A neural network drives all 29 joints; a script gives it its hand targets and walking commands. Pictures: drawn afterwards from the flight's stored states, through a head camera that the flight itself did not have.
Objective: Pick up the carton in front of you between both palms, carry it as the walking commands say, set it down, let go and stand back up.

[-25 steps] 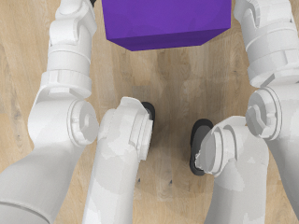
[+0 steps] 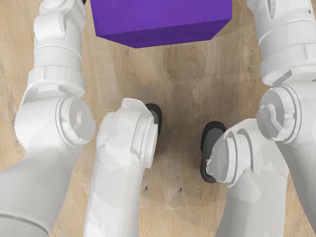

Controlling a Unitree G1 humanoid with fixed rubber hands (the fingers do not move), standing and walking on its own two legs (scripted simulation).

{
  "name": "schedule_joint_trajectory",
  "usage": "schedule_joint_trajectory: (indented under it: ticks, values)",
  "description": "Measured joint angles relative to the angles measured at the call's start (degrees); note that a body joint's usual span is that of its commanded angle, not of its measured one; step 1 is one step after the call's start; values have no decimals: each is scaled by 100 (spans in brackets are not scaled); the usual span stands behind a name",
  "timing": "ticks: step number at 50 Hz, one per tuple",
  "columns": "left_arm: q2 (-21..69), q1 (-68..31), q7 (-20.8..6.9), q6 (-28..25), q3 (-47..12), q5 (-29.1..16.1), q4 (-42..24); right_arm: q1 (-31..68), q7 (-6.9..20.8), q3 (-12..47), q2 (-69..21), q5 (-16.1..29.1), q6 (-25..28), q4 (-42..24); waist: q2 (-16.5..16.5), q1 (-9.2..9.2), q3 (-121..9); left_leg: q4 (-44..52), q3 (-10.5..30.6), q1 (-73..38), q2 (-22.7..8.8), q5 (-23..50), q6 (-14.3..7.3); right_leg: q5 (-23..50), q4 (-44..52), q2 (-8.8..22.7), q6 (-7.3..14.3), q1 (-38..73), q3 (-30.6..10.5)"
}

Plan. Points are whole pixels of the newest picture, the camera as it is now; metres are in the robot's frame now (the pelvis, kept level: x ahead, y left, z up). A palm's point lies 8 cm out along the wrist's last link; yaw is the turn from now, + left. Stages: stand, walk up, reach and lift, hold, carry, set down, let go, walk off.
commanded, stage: set down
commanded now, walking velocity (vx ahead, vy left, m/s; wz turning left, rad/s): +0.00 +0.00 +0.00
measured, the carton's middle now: out of the picture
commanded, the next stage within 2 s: let go in 1.50 s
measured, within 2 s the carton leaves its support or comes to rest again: neither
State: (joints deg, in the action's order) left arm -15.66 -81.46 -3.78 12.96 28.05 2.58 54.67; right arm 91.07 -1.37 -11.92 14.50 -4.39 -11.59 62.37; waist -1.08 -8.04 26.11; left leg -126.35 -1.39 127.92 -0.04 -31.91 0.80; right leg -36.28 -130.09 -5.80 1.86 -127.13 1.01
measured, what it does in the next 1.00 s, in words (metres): rises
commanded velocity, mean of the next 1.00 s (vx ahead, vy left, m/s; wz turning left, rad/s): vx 0.00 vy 0.00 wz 0.00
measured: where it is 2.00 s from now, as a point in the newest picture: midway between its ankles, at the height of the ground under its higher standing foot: (178, 152)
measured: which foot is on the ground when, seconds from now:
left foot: down 0.00-1.00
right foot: down 0.00-1.00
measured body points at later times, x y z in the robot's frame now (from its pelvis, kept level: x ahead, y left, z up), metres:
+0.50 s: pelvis +0.00 +0.01 +0.00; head +0.38 +0.02 +0.23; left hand +0.52 +0.28 -0.17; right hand +0.61 -0.10 -0.17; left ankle +0.12 +0.12 -0.33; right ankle +0.10 -0.10 -0.33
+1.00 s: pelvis +0.01 +0.01 +0.11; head +0.35 +0.03 +0.40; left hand +0.53 +0.28 +0.00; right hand +0.62 -0.09 +0.00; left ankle +0.12 +0.12 -0.33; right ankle +0.10 -0.10 -0.33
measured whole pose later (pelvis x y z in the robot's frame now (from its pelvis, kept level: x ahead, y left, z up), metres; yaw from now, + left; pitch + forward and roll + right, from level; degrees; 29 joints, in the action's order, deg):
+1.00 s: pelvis +0.01 +0.01 +0.11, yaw +0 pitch +45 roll +0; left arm -14.8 -73.0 5.7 11.3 19.6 -6.4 49.9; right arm 85.3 -2.9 -6.5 23.6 2.8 -12.9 62.3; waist -1.9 -8.8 4.7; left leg -104.3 -0.5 122.0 2.1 -27.5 -0.3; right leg -32.7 -107.1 -4.0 0.2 -119.6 -0.4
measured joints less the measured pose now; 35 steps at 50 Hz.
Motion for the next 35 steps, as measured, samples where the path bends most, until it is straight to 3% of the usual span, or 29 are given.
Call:
schedule_joint_trajectory:
  ticks: [7,11,17,21,24,35]
  values:
    - [4,-132,-114,-18,118,92,79,24,78,-58,35,-171,22,-87,50,-19,191,-40,-12,-93,12,-1,20,-12,-62,11,6,85,-8]
    - [27,-259,-37,-234,154,120,302,102,53,170,183,-134,121,30,102,-39,373,-51,-18,-189,32,0,40,-31,-89,30,2,187,-14]
    - [-161,-238,633,-770,-346,-486,965,87,-333,1057,726,779,308,355,162,42,374,-31,-72,-147,38,-16,-27,-82,-65,39,-81,180,-75]
    - [-341,-247,797,-965,-697,-896,1080,97,-349,1590,1131,1468,390,387,104,54,312,-47,-85,-109,10,-42,-91,-102,-48,17,-128,159,-86]
    - [-397,-200,840,-992,-874,-1108,1006,101,-315,1766,1246,1739,403,338,58,14,148,-38,-92,-36,-14,-44,-126,-87,-15,-5,-159,91,-95]
    - [-230,327,1046,-434,-1291,-1511,-177,-194,-419,1119,1001,1200,26,-106,8,-82,-763,588,-29,-120,197,154,-116,-36,598,188,-147,305,-91]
